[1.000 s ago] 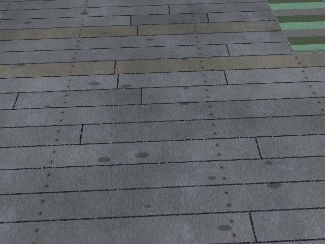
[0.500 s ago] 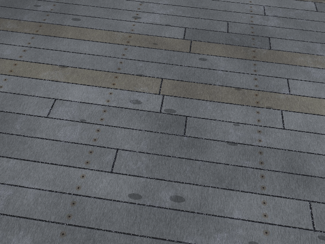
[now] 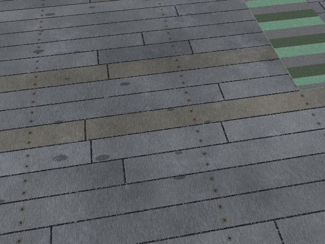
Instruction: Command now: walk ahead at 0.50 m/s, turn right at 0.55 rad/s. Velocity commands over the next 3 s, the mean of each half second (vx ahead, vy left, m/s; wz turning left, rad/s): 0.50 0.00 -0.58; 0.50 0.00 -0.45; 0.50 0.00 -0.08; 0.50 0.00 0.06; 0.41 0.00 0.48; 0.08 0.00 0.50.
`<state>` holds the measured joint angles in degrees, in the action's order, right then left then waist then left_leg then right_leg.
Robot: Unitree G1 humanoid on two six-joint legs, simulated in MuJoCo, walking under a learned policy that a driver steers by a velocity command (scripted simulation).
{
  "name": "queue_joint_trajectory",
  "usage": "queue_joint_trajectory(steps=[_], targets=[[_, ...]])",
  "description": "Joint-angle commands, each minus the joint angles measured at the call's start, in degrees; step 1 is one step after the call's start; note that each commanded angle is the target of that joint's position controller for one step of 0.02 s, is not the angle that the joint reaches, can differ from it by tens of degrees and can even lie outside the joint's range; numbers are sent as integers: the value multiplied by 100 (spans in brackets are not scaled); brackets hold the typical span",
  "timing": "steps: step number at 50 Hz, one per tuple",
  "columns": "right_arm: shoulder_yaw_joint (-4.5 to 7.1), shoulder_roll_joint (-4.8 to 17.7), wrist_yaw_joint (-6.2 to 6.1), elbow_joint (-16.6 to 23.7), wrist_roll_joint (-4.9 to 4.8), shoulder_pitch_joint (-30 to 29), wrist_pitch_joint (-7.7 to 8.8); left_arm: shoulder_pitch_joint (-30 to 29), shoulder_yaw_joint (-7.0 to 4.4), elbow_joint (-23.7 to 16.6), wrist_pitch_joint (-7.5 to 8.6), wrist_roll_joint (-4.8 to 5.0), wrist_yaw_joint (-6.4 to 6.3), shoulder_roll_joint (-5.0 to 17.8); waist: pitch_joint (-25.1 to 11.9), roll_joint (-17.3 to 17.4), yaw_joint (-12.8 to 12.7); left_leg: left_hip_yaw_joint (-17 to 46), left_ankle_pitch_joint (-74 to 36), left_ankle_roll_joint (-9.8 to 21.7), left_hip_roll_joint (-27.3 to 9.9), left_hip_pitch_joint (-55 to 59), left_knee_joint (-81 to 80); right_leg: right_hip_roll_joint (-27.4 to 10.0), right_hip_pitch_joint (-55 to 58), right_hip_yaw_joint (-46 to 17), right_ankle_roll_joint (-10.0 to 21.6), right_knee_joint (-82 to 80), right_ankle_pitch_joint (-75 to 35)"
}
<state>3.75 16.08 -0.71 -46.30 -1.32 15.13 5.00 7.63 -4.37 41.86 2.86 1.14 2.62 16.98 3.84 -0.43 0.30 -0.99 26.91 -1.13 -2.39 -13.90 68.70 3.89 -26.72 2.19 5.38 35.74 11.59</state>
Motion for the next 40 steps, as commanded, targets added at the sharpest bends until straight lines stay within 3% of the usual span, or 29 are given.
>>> queue_joint_trajectory(steps=[1, 2, 3, 5, 7, 9, 11, 13, 17, 18, 19, 20, 21, 22, 23, 24, 25, 27, 29, 30, 32, 33, 36, 40], targets=[[120, 676, -13, 743, 143, -602, 367, 832, -184, -139, 107, 34, -47, 643, -980, 206, -298, 595, -472, 203, -273, -2883, 204, -1527, 3160, -2670, 1140, -1796, -1113], [157, 744, -16, 755, 146, -428, 310, 596, -164, -283, 119, -50, -76, 631, -910, -159, -58, 668, -653, 139, -353, -2422, 24, -1515, 2513, -2633, 1273, -1937, -1503], [178, 782, -5, 752, 158, -325, 228, 462, -162, -369, 125, -70, -96, 606, -838, -180, 41, 678, -684, 50, -381, -2203, -157, -1457, 2170, -2582, 1321, -2072, -1689], [143, 608, 4, 745, 186, -303, 110, 488, -186, -390, 137, -26, -161, 702, -723, -39, 126, 531, -803, -104, -389, -2030, -769, -1296, 1680, -2159, 1253, -2185, -1813], [72, 421, -9, 864, 242, -679, 46, 657, -220, -372, 115, -20, -255, 848, -576, -6, 9, 409, -1431, -253, -292, -2105, -1455, -1145, 1405, -1884, 1144, -2285, -1760], [-11, 317, 27, 979, 200, -1098, 65, 729, -251, -369, 75, 4, -300, 926, -435, -375, -163, 380, -2221, -323, -157, -1791, -2508, -949, 1064, -1635, 969, -2200, -1525], [-18, 330, 79, 1057, 152, -1548, 113, 949, -239, -327, 22, 19, -331, 881, -450, -408, -383, 301, -2891, -334, 106, -1468, -3276, -810, 1016, -1625, 762, -2115, -982], [11, 433, 134, 1133, 106, -1763, 153, 1189, -235, -267, -10, 54, -334, 864, -458, -449, -492, 371, -2974, -291, 229, -1378, -3642, -906, 1257, -1881, 683, -1946, -800], [147, 722, 191, 1109, 70, -1472, 259, 1152, -231, -304, -57, 36, -353, 798, -503, -680, -221, 484, -2310, 4, 279, -872, -4121, -1126, 1702, -2559, 493, -1320, -417], [206, 772, 166, 1009, 69, -1002, 285, 1036, -209, -337, -61, 19, -356, 731, -616, -800, 72, 471, -2365, 151, 225, -262, -4288, -1019, 1581, -2596, 369, -955, -467], [295, 994, 127, 901, 155, -356, 316, 987, -109, -417, -40, -16, -340, 444, -1110, -571, 382, 799, -2193, 404, -217, 796, -4280, -711, 1265, -2292, 164, -4, -450], [366, 1332, 81, 838, 247, 352, 303, 1254, 7, -537, -27, -70, -350, 57, -1850, 435, 473, 2230, -1486, 823, -1308, 2405, -4461, -116, 163, -1581, -139, 1755, 862], [434, 1585, 150, 637, 233, 664, 224, 1766, 39, -741, 21, 120, -350, 150, -2080, 2312, 201, 4844, 229, 1561, -2263, 3144, -5137, 90, -1536, -1149, -321, 3266, 2387], [288, 983, 159, 787, 136, 330, 207, 1684, -79, -548, 6, 154, -358, 717, -1435, 1391, 298, 4589, 1092, 1426, -2110, 2667, -5341, -311, -1972, -1329, -400, 3875, 1931], [209, 712, 127, 812, 119, 122, 156, 1152, -132, -597, -29, 88, -341, 880, -860, 887, 382, 3495, 590, 1181, -1837, 2042, -5306, -487, -2000, -1128, -428, 3972, 1433], [177, 667, 124, 809, 185, -26, 129, 906, -124, -636, -33, 6, -334, 780, -633, 497, 316, 2755, -478, 1085, -1579, 1486, -5308, -661, -1747, -1040, -452, 3785, 1079], [137, 565, 109, 747, 210, -179, 106, 788, -148, -706, -46, -11, -319, 722, -479, 521, 198, 2387, -799, 1111, -1424, 1138, -5463, -810, -1704, -1030, -463, 3560, 827], [109, 476, 92, 682, 204, -290, 141, 809, -131, -735, -112, 65, -263, 535, -354, 742, 86, 1662, -1371, 1080, -1200, 676, -5733, -979, -1365, -916, -483, 3286, 605], [136, 520, 99, 567, 161, -128, 195, 682, -94, -792, -153, 24, -251, 374, -257, 583, 133, 1094, -2119, 1110, -1127, 651, -5839, -1014, -1470, -864, -528, 3061, 392], [176, 698, 90, 502, 174, -167, 194, 614, -68, -878, -160, 27, -246, 307, -276, 668, 58, 1028, -2210, 1201, -1251, 747, -5918, -1024, -1625, -854, -590, 2789, 197], [192, 708, 65, 417, 202, -91, 176, 451, -86, -870, -159, 13, -246, 352, -335, 333, 143, 633, -2624, 1156, -1195, 1025, -5972, -987, -1784, -870, -614, 2489, -318], [210, 829, 66, 389, 195, -117, 162, 379, -39, -920, -159, 37, -212, 251, -301, 518, 112, 472, -2827, 1188, -1287, 981, -5965, -1064, -1714, -826, -638, 2116, -502], [219, 899, 35, 271, 156, -19, 91, -190, 8, -1014, -85, 13, -97, 187, -124, 370, 355, -188, -3013, 1006, -1094, 1092, -5951, -964, -1451, -460, -586, 1073, -1242], [230, 1054, 72, -19, 41, 464, -10, -799, 94, -1263, -29, 34, 24, 31, 104, 324, 531, -348, -3374, 1030, -1311, 1515, -5887, -772, -1214, -186, -363, 189, -981]])
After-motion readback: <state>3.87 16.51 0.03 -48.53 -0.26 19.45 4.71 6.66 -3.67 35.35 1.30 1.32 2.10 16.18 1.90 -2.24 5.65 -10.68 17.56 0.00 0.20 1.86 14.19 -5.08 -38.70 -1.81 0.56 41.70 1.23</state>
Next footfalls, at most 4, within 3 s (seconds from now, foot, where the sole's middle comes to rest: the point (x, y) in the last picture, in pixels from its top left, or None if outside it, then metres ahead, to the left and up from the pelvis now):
0.38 left None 0.40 0.12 -0.75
0.92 right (228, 210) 0.56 -0.24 -0.75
1.40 left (204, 136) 0.93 -0.18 -0.75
1.94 right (274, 116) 1.04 -0.54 -0.75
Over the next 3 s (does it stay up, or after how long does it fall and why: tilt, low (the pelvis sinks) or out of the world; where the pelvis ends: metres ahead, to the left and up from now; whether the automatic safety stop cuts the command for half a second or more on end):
stays up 1.30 -0.51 0.01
